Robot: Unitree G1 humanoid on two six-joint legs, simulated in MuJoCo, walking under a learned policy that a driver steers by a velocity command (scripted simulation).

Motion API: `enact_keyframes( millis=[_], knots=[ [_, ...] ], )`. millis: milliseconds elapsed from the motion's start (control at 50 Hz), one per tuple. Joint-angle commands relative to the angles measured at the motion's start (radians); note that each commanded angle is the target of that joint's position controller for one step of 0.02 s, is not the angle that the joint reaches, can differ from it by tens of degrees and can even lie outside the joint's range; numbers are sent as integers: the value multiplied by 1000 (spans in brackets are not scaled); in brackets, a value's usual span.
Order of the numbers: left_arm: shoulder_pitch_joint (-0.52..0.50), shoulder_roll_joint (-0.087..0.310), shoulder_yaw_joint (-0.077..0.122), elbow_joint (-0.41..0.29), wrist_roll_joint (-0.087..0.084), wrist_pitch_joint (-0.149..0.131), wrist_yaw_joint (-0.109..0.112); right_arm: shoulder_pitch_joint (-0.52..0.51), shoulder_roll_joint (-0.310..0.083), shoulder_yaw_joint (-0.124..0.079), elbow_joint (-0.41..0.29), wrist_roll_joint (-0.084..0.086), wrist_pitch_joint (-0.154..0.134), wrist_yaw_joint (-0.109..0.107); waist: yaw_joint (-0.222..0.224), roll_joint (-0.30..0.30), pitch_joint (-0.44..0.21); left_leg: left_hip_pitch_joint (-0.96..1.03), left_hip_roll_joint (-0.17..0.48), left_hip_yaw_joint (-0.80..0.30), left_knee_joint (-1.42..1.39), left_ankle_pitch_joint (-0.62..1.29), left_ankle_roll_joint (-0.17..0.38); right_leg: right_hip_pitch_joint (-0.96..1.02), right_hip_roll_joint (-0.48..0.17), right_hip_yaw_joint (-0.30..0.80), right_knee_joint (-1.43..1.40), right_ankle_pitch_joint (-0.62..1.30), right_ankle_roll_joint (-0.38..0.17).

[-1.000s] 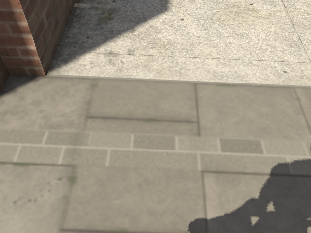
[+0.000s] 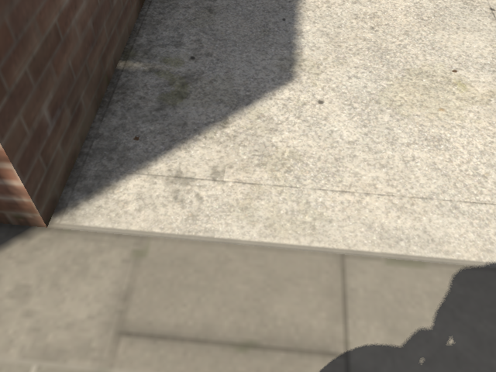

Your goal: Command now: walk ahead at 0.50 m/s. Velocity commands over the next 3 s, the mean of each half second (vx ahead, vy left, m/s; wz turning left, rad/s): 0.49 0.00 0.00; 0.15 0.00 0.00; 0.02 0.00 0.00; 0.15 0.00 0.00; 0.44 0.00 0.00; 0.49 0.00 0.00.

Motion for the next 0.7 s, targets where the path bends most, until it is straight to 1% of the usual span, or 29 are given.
enact_keyframes(
  millis=[20, 40, 60, 80, 100, 120, 140, 160, 200, 240, 280, 320, 360, 420, 440, 460, 480, 500, 520, 540, 560, 580, 600, 620, 640, 660, 680, 700],
  knots=[
    [46, 68, -5, -68, -13, -54, -11, 412, -214, -57, 64, 1, 0, -5, -160, 231, -354, 870, 357, -752, -252, -294, 250, -685, 40, 151, 721, -102, -37],
    [-44, 119, 8, -97, -35, -69, -15, 326, -170, -44, 47, 3, -5, -8, -148, 181, -224, 755, 328, -605, -260, -253, 205, -752, -11, 136, 741, -19, -56],
    [-99, 121, 9, -108, -32, -72, -8, 246, -147, -34, 27, -3, -6, -9, -120, 92, -152, 612, 293, -487, -281, -154, 180, -719, -66, 108, 700, 79, -61],
    [-127, 115, 17, -112, -17, -68, -1, 193, -122, -28, 20, -14, -8, -6, -92, 61, -97, 484, 262, -408, -310, -68, 169, -673, -99, 100, 637, 142, -58],
    [-110, 103, 21, -107, -12, -54, 0, 172, -93, -17, 21, -24, -10, -4, -59, 73, -83, 410, 233, -348, -339, -21, 158, -611, -124, 108, 599, 180, -60],
    [-91, 79, 20, -103, -12, -41, 0, 177, -87, -15, 29, -24, -12, -2, -44, 86, -77, 372, 222, -317, -367, -3, 161, -576, -131, 106, 567, 198, -58],
    [-84, 61, 18, -101, -10, -30, 2, 192, -96, -17, 38, -19, -14, -4, -36, 82, -66, 349, 217, -288, -389, 17, 168, -569, -136, 99, 535, 206, -52],
    [-100, 57, 19, -107, -8, -23, 3, 207, -111, -21, 46, -16, -16, -9, -34, 76, -46, 335, 214, -262, -409, 38, 174, -586, -140, 94, 498, 233, -43],
    [-172, 63, 22, -131, 1, -17, 6, 239, -140, -27, 59, -16, -15, -23, -44, 53, -14, 346, 215, -231, -435, 71, 178, -654, -143, 90, 399, 323, -22],
    [-234, 58, 23, -150, 5, -18, 2, 269, -142, -25, 71, -13, -8, -33, -58, 51, 0, 371, 201, -191, -443, 99, 164, -691, -138, 84, 292, 430, -8],
    [-292, 46, 19, -165, 3, -22, -5, 291, -141, -23, 79, -9, -4, -39, -73, 61, 14, 375, 175, -141, -448, 108, 142, -674, -121, 66, 179, 527, -6],
    [-363, 35, 11, -183, -1, -26, -12, 325, -145, -22, 92, -5, -2, -41, -97, 62, 31, 387, 165, -113, -452, 94, 131, -649, -100, 43, 81, 586, -7],
    [-422, 32, 5, -200, -5, -28, -21, 363, -149, -23, 110, -1, 3, -42, -118, 60, 50, 433, 177, -106, -444, 84, 130, -649, -86, 32, 18, 593, -8],
    [-492, 36, -1, -232, -11, -36, -39, 405, -156, -28, 137, 2, 19, -45, -135, 62, 75, 537, 220, -110, -398, 117, 130, -678, -73, 30, -47, 532, -25],
    [-497, 40, -1, -239, -8, -41, -45, 397, -157, -29, 140, 1, 26, -48, -124, 65, 81, 557, 225, -105, -360, 202, 118, -663, -64, 29, -73, 504, -37],
    [-479, 49, 1, -238, -4, -45, -50, 386, -160, -31, 142, 0, 32, -51, -108, 77, 65, 571, 227, -98, -314, 313, 104, -617, -47, 20, -92, 478, -49],
    [-427, 71, 10, -226, 0, -49, -52, 370, -170, -34, 140, -2, 38, -53, -78, 98, 25, 582, 221, -94, -251, 459, 85, -531, -21, 7, -103, 460, -63],
    [-324, 99, 24, -194, 8, -53, -51, 341, -176, -35, 133, 1, 43, -56, -21, 110, -40, 576, 193, -75, -143, 614, 60, -387, 17, -19, -129, 496, -84],
    [-188, 146, 44, -148, 18, -56, -46, 337, -158, -28, 126, 0, 45, -56, 36, 86, -129, 518, 133, -43, 24, 621, 21, -179, 14, -20, -152, 652, -111],
    [-37, 219, 56, -116, 42, -56, -36, 346, -126, -13, 96, -22, 41, -57, 64, -45, -285, 297, 59, -10, 322, 251, -27, 142, -187, 181, -73, 1032, -174],
    [-24, 247, 52, -103, 35, -46, -39, 527, 6, 27, 132, -20, 28, -44, -12, -296, -453, -19, -103, -55, 672, -596, -84, 456, -439, 528, -83, 1229, -374],
    [-15, 172, 35, -111, 17, -35, -42, 500, -100, 1, 159, 1, 18, -40, 32, -160, -488, -35, -73, -205, 765, -615, -80, 386, -389, 536, -127, 1100, -351],
    [-115, 141, 23, -126, 8, -33, -38, 393, -135, -11, 126, 25, 17, -42, 15, -133, -328, -108, -24, -167, 762, -563, -75, 251, -346, 387, -154, 1047, -307],
    [-203, 114, 12, -140, 12, -32, -35, 328, -127, -10, 112, 20, 23, -52, -14, -55, -231, -97, 25, -126, 702, -488, -81, 99, -296, 306, -195, 997, -271],
    [-257, 78, 0, -145, 17, -32, -33, 297, -124, -18, 110, 6, 37, -63, -39, -31, -164, -57, 55, -115, 641, -438, -87, -37, -266, 252, -236, 959, -258],
    [-281, 60, -7, -138, 30, -33, -33, 317, -104, -19, 112, 0, 55, -68, -74, -54, -149, 41, 80, -121, 583, -395, -88, -146, -244, 211, -268, 935, -244],
    [-295, 49, -11, -130, 40, -33, -35, 339, -73, -15, 119, -4, 69, -71, -93, -73, -146, 109, 80, -113, 528, -371, -90, -214, -228, 183, -292, 919, -245],
    [-307, 56, -11, -124, 45, -34, -34, 351, -50, -11, 120, -4, 79, -75, -108, -88, -140, 150, 78, -100, 453, -358, -93, -259, -214, 149, -308, 918, -249]
  ],
)
Next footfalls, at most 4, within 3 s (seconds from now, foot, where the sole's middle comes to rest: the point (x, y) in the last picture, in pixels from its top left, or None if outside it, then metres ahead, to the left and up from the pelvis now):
0.52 right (314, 371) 0.47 -0.13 -0.76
0.90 left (220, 368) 0.46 0.11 -0.76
2.44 right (304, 236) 0.88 -0.12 -0.76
2.98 left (232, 157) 1.19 0.13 -0.76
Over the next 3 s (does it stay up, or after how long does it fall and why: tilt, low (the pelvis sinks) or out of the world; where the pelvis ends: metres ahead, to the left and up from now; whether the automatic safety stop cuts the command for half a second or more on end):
stays up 1.03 0.03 0.00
